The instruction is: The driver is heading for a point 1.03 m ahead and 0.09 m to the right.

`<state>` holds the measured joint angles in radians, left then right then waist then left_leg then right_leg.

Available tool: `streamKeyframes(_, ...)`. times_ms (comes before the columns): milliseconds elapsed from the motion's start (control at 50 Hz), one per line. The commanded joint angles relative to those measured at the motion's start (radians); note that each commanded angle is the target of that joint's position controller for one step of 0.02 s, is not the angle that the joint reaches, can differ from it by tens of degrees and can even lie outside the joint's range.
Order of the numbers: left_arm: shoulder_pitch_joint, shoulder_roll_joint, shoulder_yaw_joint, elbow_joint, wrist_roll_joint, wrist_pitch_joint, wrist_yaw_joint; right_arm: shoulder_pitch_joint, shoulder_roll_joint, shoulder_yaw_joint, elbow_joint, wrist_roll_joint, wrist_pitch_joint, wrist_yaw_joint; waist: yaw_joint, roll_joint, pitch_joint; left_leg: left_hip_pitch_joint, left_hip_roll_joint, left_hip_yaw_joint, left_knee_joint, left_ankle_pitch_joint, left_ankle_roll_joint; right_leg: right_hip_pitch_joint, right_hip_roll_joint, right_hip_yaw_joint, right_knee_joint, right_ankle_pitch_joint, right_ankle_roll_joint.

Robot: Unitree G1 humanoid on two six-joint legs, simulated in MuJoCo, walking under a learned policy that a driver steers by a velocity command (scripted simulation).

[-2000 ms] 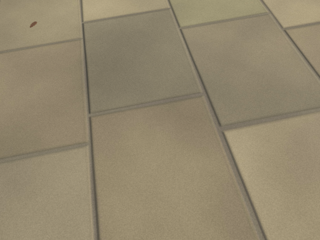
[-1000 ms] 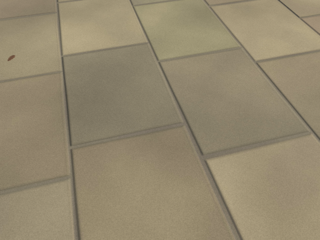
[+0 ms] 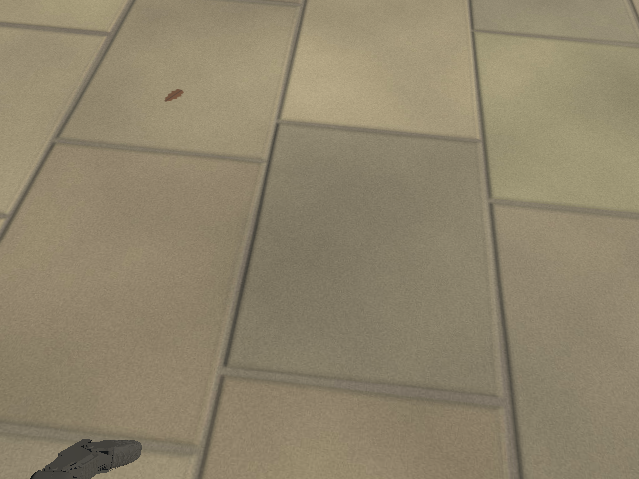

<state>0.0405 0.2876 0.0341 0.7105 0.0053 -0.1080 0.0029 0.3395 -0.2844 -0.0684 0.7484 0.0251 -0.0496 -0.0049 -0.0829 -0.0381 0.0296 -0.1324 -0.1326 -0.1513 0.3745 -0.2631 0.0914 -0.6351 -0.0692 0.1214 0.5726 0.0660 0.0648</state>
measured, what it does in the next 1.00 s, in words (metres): walks ahead: right foot, then left foot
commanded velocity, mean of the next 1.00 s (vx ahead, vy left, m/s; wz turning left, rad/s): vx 0.50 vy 0.00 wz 0.04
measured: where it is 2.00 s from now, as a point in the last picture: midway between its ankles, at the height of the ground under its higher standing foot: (297, 265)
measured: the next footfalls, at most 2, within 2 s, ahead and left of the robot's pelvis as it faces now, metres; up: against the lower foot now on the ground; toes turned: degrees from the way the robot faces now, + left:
right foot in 0.10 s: +0.24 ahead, -0.14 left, +0.00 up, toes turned +8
left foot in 0.58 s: +0.46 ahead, +0.15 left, +0.00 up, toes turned +10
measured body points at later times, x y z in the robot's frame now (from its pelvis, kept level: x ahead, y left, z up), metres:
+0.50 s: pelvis +0.27 -0.01 +0.00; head +0.30 -0.01 +0.45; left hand +0.22 +0.26 -0.13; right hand +0.54 -0.20 -0.08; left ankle +0.41 +0.15 -0.71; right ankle +0.20 -0.15 -0.74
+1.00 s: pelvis +0.53 +0.06 +0.00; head +0.55 +0.06 +0.45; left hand +0.71 +0.31 -0.11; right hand +0.56 -0.22 -0.13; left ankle +0.42 +0.14 -0.74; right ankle +0.71 -0.09 -0.69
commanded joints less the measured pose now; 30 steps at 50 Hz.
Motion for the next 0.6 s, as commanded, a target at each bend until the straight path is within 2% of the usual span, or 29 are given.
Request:
streamKeyframes(20, -0.084, 0.103, 0.027, -0.095, -0.011, -0.026, -0.013, 0.029, -0.149, -0.040, -0.047, 0.005, 0.000, -0.011, 0.010, 0.128, -0.037, -0.041, 0.236, -0.232, -0.027, 0.132, 0.117, 0.148, 0.061, -0.027, -0.081, -0.025, -0.014)
streamKeyframes(60, -0.039, 0.128, 0.040, -0.091, -0.015, -0.036, -0.018, 0.017, -0.152, -0.042, -0.053, 0.000, 0.008, -0.015, 0.044, 0.164, -0.047, 0.000, 0.257, -0.288, 0.040, 0.171, 0.102, 0.210, 0.067, -0.030, -0.106, -0.129, -0.048)
streamKeyframes(80, 0.050, 0.143, 0.051, -0.067, -0.013, -0.040, -0.015, 0.004, -0.131, -0.034, -0.055, -0.004, 0.010, -0.014, 0.092, 0.171, -0.080, -0.002, 0.235, -0.268, 0.105, 0.222, 0.080, 0.319, 0.065, -0.054, -0.148, -0.121, -0.079)
streamKeyframes(100, 0.171, 0.178, 0.065, -0.050, 0.005, -0.047, -0.010, 0.011, -0.077, -0.014, -0.061, -0.013, 0.006, -0.009, 0.145, 0.138, -0.188, -0.053, 0.186, -0.210, 0.288, 0.232, 0.048, 0.531, -0.021, 0.006, -0.130, -0.128, -0.137)
streamKeyframes(120, 0.310, 0.255, 0.083, -0.035, 0.028, -0.044, -0.003, 0.109, -0.014, 0.007, -0.075, -0.008, -0.003, -0.007, 0.146, -0.053, -0.348, -0.326, 0.064, -0.080, 0.613, 0.010, -0.026, 0.901, -0.239, 0.329, -0.129, -0.217, -0.270)
streamKeyframes(140, 0.387, 0.248, 0.093, 0.021, 0.001, -0.028, -0.016, 0.184, -0.035, 0.013, -0.073, 0.012, -0.010, -0.007, 0.135, -0.289, -0.389, -0.567, 0.039, -0.020, 0.844, -0.326, -0.061, 1.014, -0.361, 0.692, -0.241, -0.472, -0.367)
streamKeyframes(160, 0.341, 0.155, 0.068, 0.000, -0.015, -0.023, -0.018, 0.116, -0.128, -0.006, -0.061, 0.020, -0.011, -0.008, 0.160, -0.148, -0.246, -0.658, 0.093, -0.054, 0.929, -0.265, -0.065, 0.916, -0.323, 0.633, -0.280, -0.615, -0.330)
streamKeyframes(180, 0.289, 0.117, 0.056, -0.008, -0.011, -0.013, -0.016, 0.009, -0.147, -0.011, -0.080, 0.009, -0.009, -0.008, 0.167, -0.063, -0.134, -0.668, 0.128, -0.018, 0.937, -0.182, -0.068, 0.795, -0.274, 0.473, -0.285, -0.553, -0.289)
streamKeyframes(200, 0.246, 0.102, 0.048, -0.009, -0.001, -0.007, -0.017, -0.054, -0.134, -0.009, -0.098, -0.006, -0.011, -0.007, 0.150, -0.021, -0.059, -0.652, 0.152, 0.002, 0.889, -0.125, -0.068, 0.674, -0.228, 0.367, -0.309, -0.429, -0.278)
streamKeyframes(220, 0.221, 0.082, 0.040, -0.005, 0.005, -0.006, -0.016, -0.079, -0.120, -0.012, -0.105, -0.014, -0.013, -0.003, 0.127, -0.026, -0.024, -0.621, 0.183, 0.008, 0.829, -0.083, -0.066, 0.599, -0.192, 0.291, -0.333, -0.331, -0.271)
streamKeyframes(240, 0.211, 0.075, 0.036, -0.001, 0.009, -0.007, -0.016, -0.069, -0.099, -0.008, -0.105, -0.012, -0.013, 0.002, 0.104, -0.050, -0.016, -0.573, 0.201, 0.022, 0.788, -0.063, -0.066, 0.546, -0.165, 0.238, -0.355, -0.270, -0.266)
streamKeyframes(260, 0.213, 0.071, 0.035, 0.006, 0.004, -0.009, -0.018, -0.055, -0.077, -0.003, -0.100, -0.010, -0.012, 0.006, 0.093, -0.064, -0.023, -0.547, 0.209, 0.044, 0.752, -0.056, -0.069, 0.522, -0.150, 0.201, -0.373, -0.220, -0.272)
streamKeyframes(300, 0.227, 0.097, 0.043, 0.022, -0.008, -0.013, -0.018, -0.081, -0.049, 0.008, -0.112, -0.016, -0.011, 0.009, 0.090, -0.062, -0.019, -0.543, 0.222, 0.075, 0.653, -0.027, -0.081, 0.499, -0.148, 0.139, -0.405, -0.129, -0.293)
streamKeyframes(340, 0.237, 0.128, 0.051, 0.034, -0.014, -0.009, -0.015, -0.141, -0.031, 0.021, -0.130, -0.023, -0.017, 0.012, 0.104, -0.043, -0.014, -0.531, 0.233, 0.093, 0.518, 0.063, -0.090, 0.492, -0.145, 0.084, -0.424, -0.073, -0.297)
streamKeyframes(380, 0.252, 0.146, 0.055, 0.046, -0.019, -0.002, -0.013, -0.205, -0.021, 0.029, -0.141, -0.021, -0.026, 0.019, 0.126, -0.041, -0.008, -0.483, 0.222, 0.115, 0.379, 0.169, -0.092, 0.480, -0.125, 0.025, -0.430, -0.055, -0.280)
streamKeyframes(420, 0.289, 0.160, 0.056, 0.064, -0.027, 0.006, -0.013, -0.266, -0.027, 0.029, -0.154, -0.014, -0.030, 0.025, 0.149, -0.043, -0.002, -0.433, 0.201, 0.134, 0.283, 0.244, -0.095, 0.483, -0.121, -0.004, -0.425, -0.059, -0.266)
streamKeyframes(460, 0.327, 0.169, 0.057, 0.085, -0.033, 0.014, -0.013, -0.315, -0.039, 0.026, -0.172, -0.007, -0.033, 0.032, 0.161, -0.046, 0.008, -0.417, 0.190, 0.135, 0.228, 0.261, -0.086, 0.520, -0.145, 0.001, -0.412, -0.067, -0.256)
streamKeyframes(520, 0.342, 0.185, 0.061, 0.104, -0.037, 0.030, -0.009, -0.337, -0.065, 0.016, -0.189, -0.005, -0.038, 0.041, 0.141, -0.053, 0.013, -0.382, 0.176, 0.138, 0.162, 0.193, -0.048, 0.595, -0.184, 0.012, -0.364, -0.021, -0.230)
streamKeyframes(540, 0.333, 0.193, 0.063, 0.106, -0.037, 0.036, -0.007, -0.300, -0.080, 0.008, -0.181, -0.007, -0.040, 0.041, 0.109, -0.054, -0.006, -0.313, 0.160, 0.154, 0.133, 0.180, -0.032, 0.603, -0.180, -0.001, -0.314, 0.066, -0.216)
streamKeyframes(560, 0.327, 0.188, 0.059, 0.107, -0.037, 0.040, -0.004, -0.211, -0.107, -0.008, -0.154, -0.012, -0.039, 0.037, 0.058, -0.040, -0.060, -0.172, 0.136, 0.178, 0.102, 0.179, -0.009, 0.590, -0.147, -0.040, -0.201, 0.206, -0.194)
streamKeyframes(580, 0.331, 0.159, 0.047, 0.102, -0.027, 0.041, -0.002, -0.066, -0.154, -0.032, -0.115, -0.017, -0.036, 0.028, -0.008, -0.015, -0.157, 0.048, 0.161, 0.153, 0.109, 0.185, 0.023, 0.509, -0.096, -0.087, -0.008, 0.224, -0.162)
streamKeyframes(600, 0.354, 0.080, 0.018, 0.066, -0.003, 0.033, -0.002, 0.090, -0.239, -0.051, -0.098, -0.039, -0.030, 0.014, -0.046, 0.150, -0.307, 0.369, 0.405, -0.156, 0.109, 0.153, 0.111, 0.235, -0.008, -0.138, 0.349, -0.094, -0.108)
